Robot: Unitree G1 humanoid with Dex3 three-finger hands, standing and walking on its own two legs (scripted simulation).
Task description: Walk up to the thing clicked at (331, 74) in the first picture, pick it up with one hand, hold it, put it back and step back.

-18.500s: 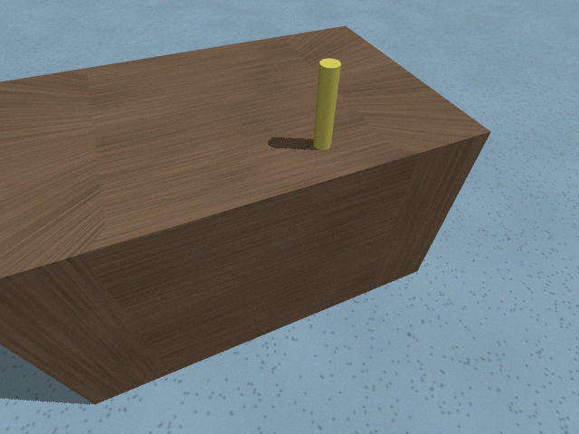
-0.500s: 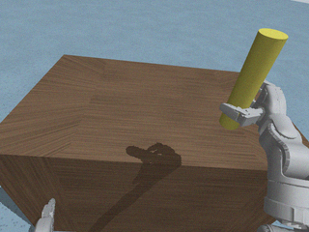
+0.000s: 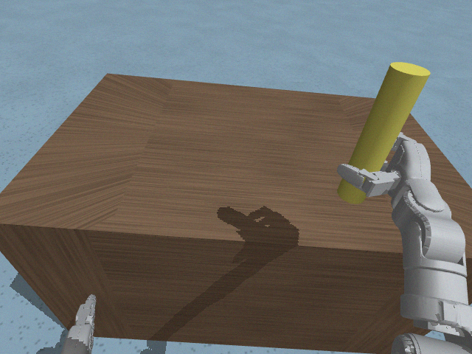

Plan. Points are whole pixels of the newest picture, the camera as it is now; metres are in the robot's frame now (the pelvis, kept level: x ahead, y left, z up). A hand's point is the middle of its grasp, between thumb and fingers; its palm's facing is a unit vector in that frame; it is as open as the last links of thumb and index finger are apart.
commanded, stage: crouch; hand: right
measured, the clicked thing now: (375, 141) +0.36 -0.18 +0.25
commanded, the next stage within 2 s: lower in 1.00 s
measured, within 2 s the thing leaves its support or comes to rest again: neither
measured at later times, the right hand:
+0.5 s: hand (353, 165) +0.44 -0.21 +0.14, palm faces +0.22 +0.98 +0.01, open 8.6 cm
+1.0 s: hand (352, 166) +0.47 -0.23 +0.11, palm faces +0.21 +0.98 +0.01, open 8.6 cm
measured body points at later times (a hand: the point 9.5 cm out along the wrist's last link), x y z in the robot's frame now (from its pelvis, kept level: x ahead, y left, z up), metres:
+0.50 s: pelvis +0.00 -0.01 +0.00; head +0.02 +0.00 +0.45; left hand +0.15 +0.25 -0.08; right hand +0.42 -0.26 +0.14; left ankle +0.00 +0.11 -0.73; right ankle +0.04 -0.14 -0.73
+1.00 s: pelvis +0.01 -0.01 -0.01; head +0.05 -0.02 +0.44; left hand +0.15 +0.26 -0.08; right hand +0.45 -0.28 +0.11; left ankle +0.00 +0.11 -0.73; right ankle +0.04 -0.14 -0.73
